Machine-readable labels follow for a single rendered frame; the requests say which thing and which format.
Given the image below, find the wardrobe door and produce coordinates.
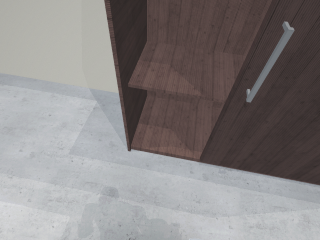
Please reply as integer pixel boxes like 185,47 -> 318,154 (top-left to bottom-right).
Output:
200,0 -> 320,185

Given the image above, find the handle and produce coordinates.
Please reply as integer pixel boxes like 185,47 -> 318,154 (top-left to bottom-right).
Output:
246,21 -> 295,103

